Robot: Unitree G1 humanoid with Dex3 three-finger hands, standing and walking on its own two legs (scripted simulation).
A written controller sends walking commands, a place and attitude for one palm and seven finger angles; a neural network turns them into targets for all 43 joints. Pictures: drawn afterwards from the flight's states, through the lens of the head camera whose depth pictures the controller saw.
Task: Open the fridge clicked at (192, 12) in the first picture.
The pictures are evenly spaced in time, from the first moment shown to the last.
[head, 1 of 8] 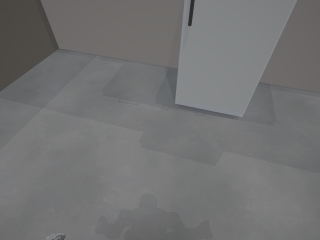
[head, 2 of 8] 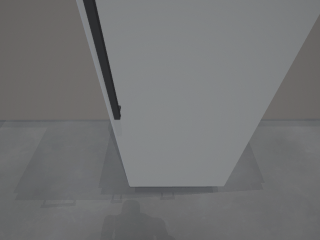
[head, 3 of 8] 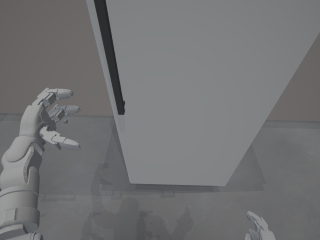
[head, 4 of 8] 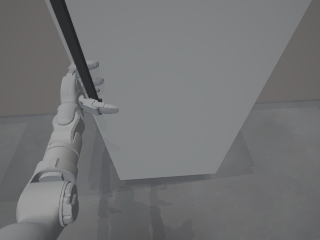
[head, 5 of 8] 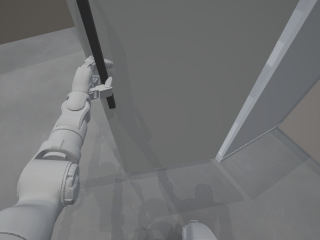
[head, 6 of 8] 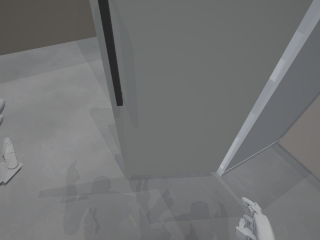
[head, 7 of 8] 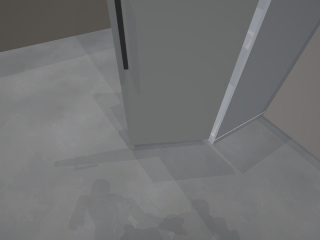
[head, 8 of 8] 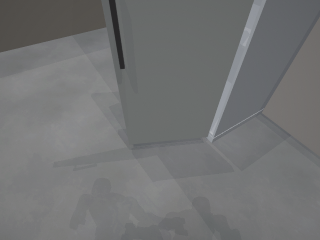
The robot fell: no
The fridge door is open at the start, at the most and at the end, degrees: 0 76 65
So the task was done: yes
